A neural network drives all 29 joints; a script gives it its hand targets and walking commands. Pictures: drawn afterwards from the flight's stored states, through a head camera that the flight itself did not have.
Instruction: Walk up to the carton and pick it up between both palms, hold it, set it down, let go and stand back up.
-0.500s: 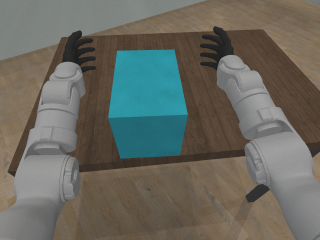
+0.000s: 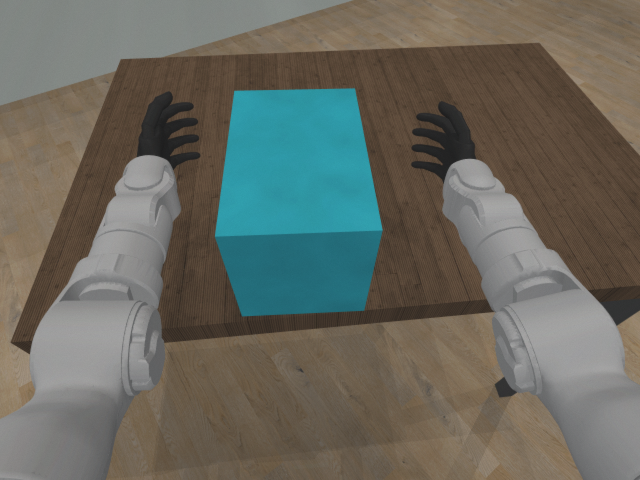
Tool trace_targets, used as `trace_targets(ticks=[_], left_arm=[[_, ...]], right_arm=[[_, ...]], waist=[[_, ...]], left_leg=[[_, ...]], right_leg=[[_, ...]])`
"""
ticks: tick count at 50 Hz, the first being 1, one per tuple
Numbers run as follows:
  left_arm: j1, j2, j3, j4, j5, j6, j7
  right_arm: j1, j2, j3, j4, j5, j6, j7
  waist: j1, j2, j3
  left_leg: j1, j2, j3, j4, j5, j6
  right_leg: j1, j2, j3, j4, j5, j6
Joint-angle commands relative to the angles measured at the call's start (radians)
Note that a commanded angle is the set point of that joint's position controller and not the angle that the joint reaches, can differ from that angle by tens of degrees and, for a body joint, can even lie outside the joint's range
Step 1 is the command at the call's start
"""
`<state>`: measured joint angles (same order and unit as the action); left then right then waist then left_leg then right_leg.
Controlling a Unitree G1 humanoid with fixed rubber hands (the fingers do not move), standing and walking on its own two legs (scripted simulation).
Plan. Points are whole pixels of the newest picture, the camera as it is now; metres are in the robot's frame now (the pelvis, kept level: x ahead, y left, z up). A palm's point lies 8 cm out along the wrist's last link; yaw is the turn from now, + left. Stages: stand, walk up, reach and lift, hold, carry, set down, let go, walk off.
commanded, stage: reach and lift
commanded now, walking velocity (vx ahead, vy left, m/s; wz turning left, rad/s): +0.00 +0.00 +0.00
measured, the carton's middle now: (299, 200) +0.47 +0.03 +0.07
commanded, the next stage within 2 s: none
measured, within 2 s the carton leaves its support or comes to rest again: neither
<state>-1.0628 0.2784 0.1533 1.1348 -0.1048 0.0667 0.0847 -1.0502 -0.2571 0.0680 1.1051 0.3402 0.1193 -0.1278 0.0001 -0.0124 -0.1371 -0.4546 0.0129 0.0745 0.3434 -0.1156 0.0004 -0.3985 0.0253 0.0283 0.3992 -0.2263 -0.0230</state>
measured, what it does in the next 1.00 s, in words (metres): stands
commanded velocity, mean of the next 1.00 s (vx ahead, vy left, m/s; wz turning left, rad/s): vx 0.00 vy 0.00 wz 0.00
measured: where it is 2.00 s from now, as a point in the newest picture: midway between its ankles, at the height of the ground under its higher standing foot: outside the picture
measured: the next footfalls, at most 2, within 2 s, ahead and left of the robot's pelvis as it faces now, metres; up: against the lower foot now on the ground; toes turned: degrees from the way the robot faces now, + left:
none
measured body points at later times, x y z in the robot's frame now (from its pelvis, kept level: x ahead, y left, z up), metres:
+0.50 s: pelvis +0.00 +0.00 +0.00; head +0.08 +0.01 +0.44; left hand +0.49 +0.16 +0.12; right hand +0.49 -0.12 +0.11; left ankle +0.02 +0.12 -0.74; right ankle -0.03 -0.10 -0.74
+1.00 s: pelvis -0.01 +0.00 +0.00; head +0.02 +0.01 +0.45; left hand +0.45 +0.14 +0.12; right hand +0.42 -0.12 +0.11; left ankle +0.02 +0.12 -0.74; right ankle -0.03 -0.10 -0.74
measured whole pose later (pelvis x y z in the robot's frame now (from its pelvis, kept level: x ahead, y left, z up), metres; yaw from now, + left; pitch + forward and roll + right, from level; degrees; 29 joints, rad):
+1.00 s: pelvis -0.01 +0.00 +0.00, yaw +0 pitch +10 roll +0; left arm -1.04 0.01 0.54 1.15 0.34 0.03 0.06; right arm -0.88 0.12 -0.64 0.96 -0.34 -0.07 -0.05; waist 0.00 -0.03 -0.13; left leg -0.42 0.01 0.07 0.35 -0.10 0.01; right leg -0.37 0.03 0.03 0.40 -0.21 -0.02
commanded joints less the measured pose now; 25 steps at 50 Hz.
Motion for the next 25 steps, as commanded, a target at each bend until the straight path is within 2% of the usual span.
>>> trace_targets(ticks=[1, 3, 6, 9, 11, 12, 18, 22, 23, 25], left_arm=[[-0.49, 0.064, -0.029, -0.018, -0.04, -0.078, -0.014], [-0.485, 0.052, -0.019, -0.061, -0.024, -0.099, -0.011], [-0.448, 0.043, 0.016, -0.049, 0.024, -0.11, -0.01], [-0.428, 0.024, 0.042, -0.049, 0.059, -0.119, -0.011], [-0.418, 0.015, 0.052, -0.071, 0.086, -0.125, -0.006], [-0.412, 0.006, 0.061, -0.073, 0.098, -0.128, -0.004], [-0.406, -0.071, 0.106, -0.1, 0.153, -0.146, -0.008], [-0.428, -0.153, 0.173, -0.098, 0.243, -0.148, -0.022], [-0.426, -0.206, 0.189, -0.101, 0.276, -0.149, -0.033], [-0.448, -0.332, 0.224, -0.09, 0.35, -0.146, -0.068]], right_arm=[[-0.486, -0.087, -0.037, -0.166, -0.03, -0.091, 0.031], [-0.473, -0.079, -0.044, -0.175, -0.041, -0.11, 0.035], [-0.44, -0.073, -0.054, -0.156, -0.061, -0.124, 0.038], [-0.434, -0.058, -0.056, -0.155, -0.081, -0.132, 0.042], [-0.419, -0.058, -0.08, -0.153, -0.104, -0.141, 0.043], [-0.414, -0.051, -0.082, -0.15, -0.109, -0.147, 0.045], [-0.431, 0.04, -0.105, -0.228, -0.176, -0.169, 0.043], [-0.427, 0.143, -0.182, -0.212, -0.275, -0.171, 0.049], [-0.431, 0.203, -0.196, -0.214, -0.312, -0.176, 0.056], [-0.445, 0.343, -0.252, -0.213, -0.413, -0.185, 0.081]], waist=[[0.048, -0.002, -0.734], [0.047, 0.017, -0.788], [0.052, 0.032, -0.803], [0.057, 0.022, -0.792], [0.051, 0.037, -0.807], [0.059, 0.048, -0.813], [0.072, 0.009, -0.842], [0.058, 0.004, -0.797], [0.063, 0.01, -0.796], [0.049, 0.014, -0.769]], left_leg=[[0.393, 0.014, -0.063, 0.137, 0.378, -0.041], [0.412, 0.015, -0.065, 0.153, 0.431, -0.049], [0.415, 0.015, -0.064, 0.161, 0.463, -0.052], [0.402, 0.013, -0.062, 0.154, 0.469, -0.047], [0.416, 0.014, -0.061, 0.157, 0.49, -0.051], [0.426, 0.016, -0.06, 0.162, 0.507, -0.053], [0.374, 0.008, -0.051, 0.157, 0.508, -0.039], [0.355, 0.005, -0.037, 0.131, 0.469, -0.029], [0.361, 0.004, -0.032, 0.123, 0.473, -0.028], [0.375, 0.002, -0.019, 0.112, 0.469, -0.026]], right_leg=[[0.026, 0.004, -0.035, -0.015, 0.588, 0.076], [0.017, 0.007, -0.036, -0.005, 0.634, 0.075], [0.018, 0.006, -0.035, -0.003, 0.664, 0.074], [0.038, 0.004, -0.032, 0.006, 0.698, 0.079], [0.025, 0.006, -0.038, 0.006, 0.703, 0.078], [0.018, 0.006, -0.039, 0.007, 0.706, 0.079], [0.087, 0.003, -0.033, 0.029, 0.788, 0.092], [0.132, 0.003, -0.037, 0.027, 0.789, 0.097], [0.152, -0.002, -0.04, 0.026, 0.804, 0.098], [0.168, -0.001, -0.053, 0.025, 0.802, 0.1]])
